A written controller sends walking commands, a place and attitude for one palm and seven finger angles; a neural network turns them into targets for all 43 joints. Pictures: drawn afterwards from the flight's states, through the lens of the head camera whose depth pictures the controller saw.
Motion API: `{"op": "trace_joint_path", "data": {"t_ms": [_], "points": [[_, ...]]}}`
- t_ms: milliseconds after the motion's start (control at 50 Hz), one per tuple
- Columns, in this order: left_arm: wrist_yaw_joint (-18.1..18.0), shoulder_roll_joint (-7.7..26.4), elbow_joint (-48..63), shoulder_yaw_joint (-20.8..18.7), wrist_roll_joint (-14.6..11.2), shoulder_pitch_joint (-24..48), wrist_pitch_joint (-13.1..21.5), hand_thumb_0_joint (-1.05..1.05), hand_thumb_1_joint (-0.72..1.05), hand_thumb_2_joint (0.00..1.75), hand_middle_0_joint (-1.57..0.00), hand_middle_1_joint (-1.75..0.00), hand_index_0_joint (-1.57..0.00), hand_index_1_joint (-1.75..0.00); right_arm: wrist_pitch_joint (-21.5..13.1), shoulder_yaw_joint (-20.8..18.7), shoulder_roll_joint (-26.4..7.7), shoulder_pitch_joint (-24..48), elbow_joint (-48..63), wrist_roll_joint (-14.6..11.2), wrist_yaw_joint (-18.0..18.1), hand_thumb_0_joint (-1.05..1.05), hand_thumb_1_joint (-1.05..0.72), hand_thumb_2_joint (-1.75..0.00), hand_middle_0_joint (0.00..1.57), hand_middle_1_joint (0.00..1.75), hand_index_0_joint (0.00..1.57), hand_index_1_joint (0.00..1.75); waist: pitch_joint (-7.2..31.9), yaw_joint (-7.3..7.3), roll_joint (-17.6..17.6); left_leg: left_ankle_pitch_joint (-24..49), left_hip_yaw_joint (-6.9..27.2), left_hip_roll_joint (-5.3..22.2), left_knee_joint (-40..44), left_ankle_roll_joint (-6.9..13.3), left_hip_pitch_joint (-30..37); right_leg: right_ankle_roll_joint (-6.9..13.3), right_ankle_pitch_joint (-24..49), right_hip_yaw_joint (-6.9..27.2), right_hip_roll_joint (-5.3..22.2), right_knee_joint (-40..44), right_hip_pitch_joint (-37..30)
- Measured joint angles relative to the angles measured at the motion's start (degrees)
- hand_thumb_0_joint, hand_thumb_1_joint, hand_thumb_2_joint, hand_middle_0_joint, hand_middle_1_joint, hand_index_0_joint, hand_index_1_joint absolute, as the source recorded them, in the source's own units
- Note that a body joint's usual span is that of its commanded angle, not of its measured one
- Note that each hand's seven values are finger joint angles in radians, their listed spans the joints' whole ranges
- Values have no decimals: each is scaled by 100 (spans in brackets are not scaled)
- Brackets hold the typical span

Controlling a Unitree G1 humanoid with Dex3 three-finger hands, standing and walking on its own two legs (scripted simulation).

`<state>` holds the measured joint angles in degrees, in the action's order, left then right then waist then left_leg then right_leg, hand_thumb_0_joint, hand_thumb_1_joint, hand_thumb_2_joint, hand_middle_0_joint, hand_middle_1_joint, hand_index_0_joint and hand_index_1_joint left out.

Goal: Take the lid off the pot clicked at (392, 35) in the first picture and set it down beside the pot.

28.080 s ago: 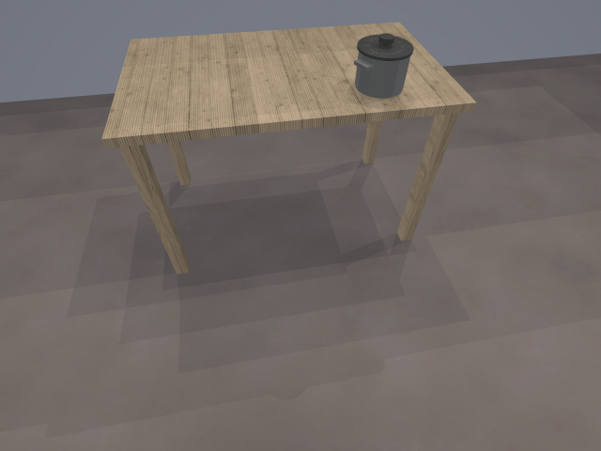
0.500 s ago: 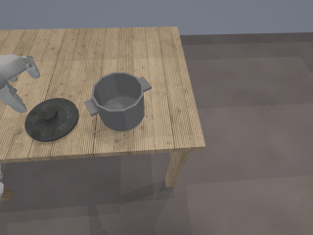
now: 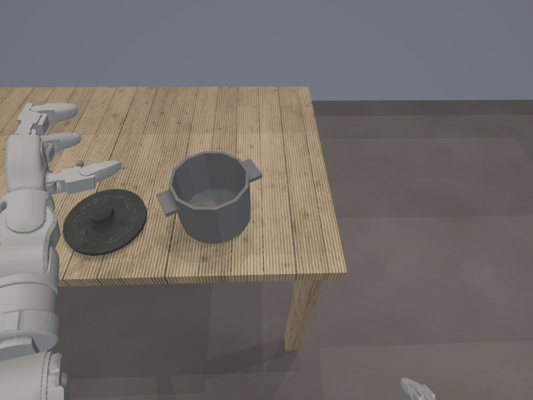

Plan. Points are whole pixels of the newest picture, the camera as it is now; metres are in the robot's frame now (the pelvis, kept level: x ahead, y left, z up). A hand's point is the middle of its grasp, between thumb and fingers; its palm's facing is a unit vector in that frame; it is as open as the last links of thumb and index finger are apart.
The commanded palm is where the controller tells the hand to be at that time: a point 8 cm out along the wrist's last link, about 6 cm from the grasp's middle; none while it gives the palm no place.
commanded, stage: draw the hand back to the body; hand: left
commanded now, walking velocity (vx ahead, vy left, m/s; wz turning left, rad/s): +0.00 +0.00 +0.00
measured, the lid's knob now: (101, 213) +0.46 +0.35 -0.06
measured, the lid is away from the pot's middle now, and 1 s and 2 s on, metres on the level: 0.23 0.23 0.23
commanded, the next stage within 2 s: step back with the hand held close in 1.46 s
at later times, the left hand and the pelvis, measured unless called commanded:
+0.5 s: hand (57, 223) +0.29 +0.26 +0.15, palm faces +0.47 -0.84 -0.28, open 8.3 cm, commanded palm +0.24 +0.29 +0.17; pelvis -0.02 -0.03 +0.00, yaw +1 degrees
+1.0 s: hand (48, 300) +0.20 +0.23 +0.16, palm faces +0.45 -0.84 -0.30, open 7.4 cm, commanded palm +0.14 +0.26 +0.17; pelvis -0.04 -0.03 +0.00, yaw +1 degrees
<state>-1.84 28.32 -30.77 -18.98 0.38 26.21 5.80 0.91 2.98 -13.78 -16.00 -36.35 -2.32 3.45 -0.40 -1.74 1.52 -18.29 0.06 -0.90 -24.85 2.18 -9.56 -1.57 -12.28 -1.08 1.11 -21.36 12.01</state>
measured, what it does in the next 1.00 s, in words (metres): shifts its weight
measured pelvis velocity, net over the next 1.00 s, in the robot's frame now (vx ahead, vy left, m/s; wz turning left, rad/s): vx -0.04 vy -0.03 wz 0.01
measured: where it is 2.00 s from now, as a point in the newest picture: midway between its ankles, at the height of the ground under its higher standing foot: outside the picture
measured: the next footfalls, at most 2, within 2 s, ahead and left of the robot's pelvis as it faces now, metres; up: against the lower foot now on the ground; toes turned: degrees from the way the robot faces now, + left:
none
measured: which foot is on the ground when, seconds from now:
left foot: down 0.00-1.00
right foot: down 0.00-1.00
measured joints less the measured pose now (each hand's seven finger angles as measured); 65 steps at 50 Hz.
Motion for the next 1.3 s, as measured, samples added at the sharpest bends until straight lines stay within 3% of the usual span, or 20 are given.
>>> {"op": "trace_joint_path", "data": {"t_ms": [300,720,940,1300], "points": [[-223,-316,1183,-147,-348,-1278,-145,0,48,49,-24,-74,-24,-74,-226,-189,-203,213,-311,-7,17,1,-91,-90,20,30,20,29,-57,220,171,159,109,108,273,-146,433,133,31,-117,-99,110,-389],[-279,-789,2584,-44,-526,-2647,-85,1,83,84,-21,-37,-21,-36,-536,-58,39,583,-225,42,34,1,-91,-90,20,30,20,30,-146,385,264,412,118,149,474,-240,774,229,206,-131,-138,172,-667],[-312,-1000,3573,64,-527,-3552,-9,1,89,89,-21,-31,-21,-31,-714,-100,41,556,-270,111,56,1,-91,-90,20,30,20,30,-182,422,278,450,103,141,463,-237,842,226,257,-117,-130,175,-738],[-274,-1069,5271,313,-429,-5290,27,1,89,90,-21,-30,-21,-30,-936,-135,108,491,-130,211,29,1,-91,-90,20,30,20,30,-102,487,300,369,105,119,291,-207,808,190,219,-118,-108,88,-746]]}}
